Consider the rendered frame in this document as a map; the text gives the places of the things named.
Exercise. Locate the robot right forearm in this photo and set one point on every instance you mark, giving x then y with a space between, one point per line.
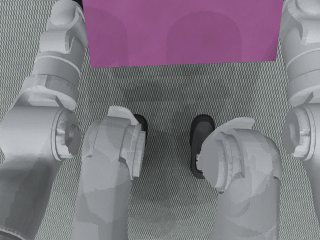
300 47

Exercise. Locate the carton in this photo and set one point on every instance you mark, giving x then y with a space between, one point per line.
131 33

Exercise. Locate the left robot foot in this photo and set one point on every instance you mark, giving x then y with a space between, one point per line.
144 125

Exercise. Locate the robot left forearm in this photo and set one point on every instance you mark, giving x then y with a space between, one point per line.
58 63

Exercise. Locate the left robot shin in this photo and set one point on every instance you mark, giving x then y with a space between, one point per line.
91 134

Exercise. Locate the robot right upper arm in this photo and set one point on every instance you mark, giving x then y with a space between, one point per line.
301 139

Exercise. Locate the left robot hand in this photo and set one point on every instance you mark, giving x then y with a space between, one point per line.
80 2

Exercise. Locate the robot left upper arm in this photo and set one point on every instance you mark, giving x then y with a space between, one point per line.
35 141

